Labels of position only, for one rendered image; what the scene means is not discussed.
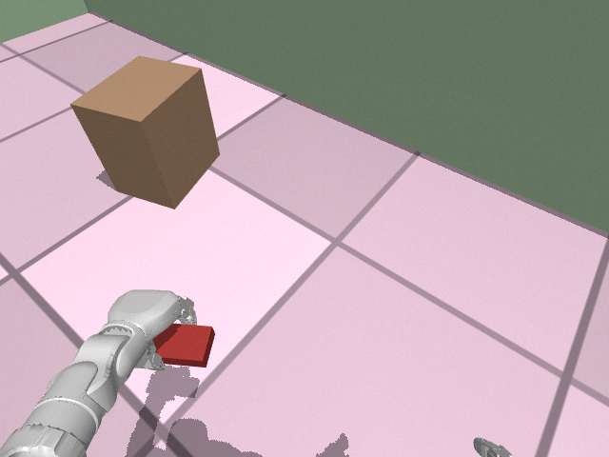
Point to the right robot hand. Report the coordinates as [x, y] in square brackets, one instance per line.
[489, 449]

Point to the left robot hand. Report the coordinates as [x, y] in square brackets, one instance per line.
[152, 311]

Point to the left robot arm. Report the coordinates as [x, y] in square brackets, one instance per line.
[67, 417]

